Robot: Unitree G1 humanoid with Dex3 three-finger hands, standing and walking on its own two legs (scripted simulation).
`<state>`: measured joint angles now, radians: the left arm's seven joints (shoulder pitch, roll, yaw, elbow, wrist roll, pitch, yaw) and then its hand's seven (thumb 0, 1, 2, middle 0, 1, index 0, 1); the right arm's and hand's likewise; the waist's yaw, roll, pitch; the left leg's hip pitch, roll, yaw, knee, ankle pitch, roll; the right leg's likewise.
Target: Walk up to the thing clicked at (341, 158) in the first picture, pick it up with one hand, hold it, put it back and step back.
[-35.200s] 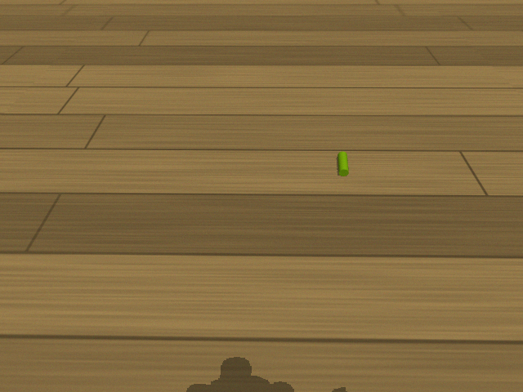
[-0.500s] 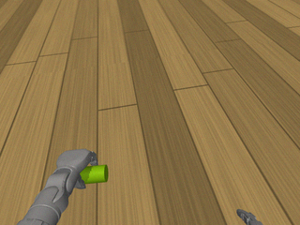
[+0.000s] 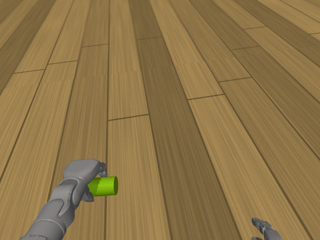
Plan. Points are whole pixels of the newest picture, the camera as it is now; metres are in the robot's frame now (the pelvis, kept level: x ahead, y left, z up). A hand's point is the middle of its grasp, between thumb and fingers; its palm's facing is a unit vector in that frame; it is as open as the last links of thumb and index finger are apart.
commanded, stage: hold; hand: left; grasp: from above
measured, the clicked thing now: (90, 187) +0.30 +0.22 -0.08
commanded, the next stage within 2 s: crouch in 0.70 s
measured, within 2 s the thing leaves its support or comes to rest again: neither
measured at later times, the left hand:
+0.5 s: hand (86, 185) +0.29 +0.22 -0.04, palm faces -0.48 -0.04 -0.88, open 8.3 cm
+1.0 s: hand (87, 186) +0.29 +0.22 -0.05, palm faces -0.48 -0.04 -0.88, open 8.3 cm
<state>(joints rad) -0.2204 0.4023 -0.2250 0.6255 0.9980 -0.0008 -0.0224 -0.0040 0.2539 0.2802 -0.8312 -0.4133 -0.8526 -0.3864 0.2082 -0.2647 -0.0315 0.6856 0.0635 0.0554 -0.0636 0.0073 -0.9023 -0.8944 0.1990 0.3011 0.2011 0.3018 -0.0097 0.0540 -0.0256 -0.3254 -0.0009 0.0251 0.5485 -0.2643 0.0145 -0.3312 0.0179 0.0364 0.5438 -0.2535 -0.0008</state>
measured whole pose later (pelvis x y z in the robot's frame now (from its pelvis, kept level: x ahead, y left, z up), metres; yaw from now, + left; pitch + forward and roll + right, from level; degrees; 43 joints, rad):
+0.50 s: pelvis +0.00 +0.00 +0.00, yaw +0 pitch +1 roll +0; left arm -0.23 0.41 -0.22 0.62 1.00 -0.02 -0.05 0.00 0.24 0.30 -0.83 -0.42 -0.85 -0.39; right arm 0.20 -0.26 -0.02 0.68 0.07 0.06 -0.07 0.01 -0.91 -0.90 0.20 0.30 0.20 0.30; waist 0.00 0.05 0.00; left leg -0.28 0.00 0.03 0.49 -0.24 0.01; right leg -0.28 0.01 0.04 0.50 -0.23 0.00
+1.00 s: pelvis +0.01 +0.00 +0.00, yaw +0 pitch +2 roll +0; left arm -0.24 0.39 -0.21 0.70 1.02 -0.04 0.02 -0.01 0.24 0.32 -0.84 -0.39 -0.86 -0.36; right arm 0.20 -0.26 -0.03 0.67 0.06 0.08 -0.06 0.01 -0.90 -0.90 0.20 0.30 0.20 0.30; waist -0.02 0.04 -0.01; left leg -0.30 -0.01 0.02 0.50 -0.25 0.02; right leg -0.30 0.01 0.03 0.50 -0.24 0.00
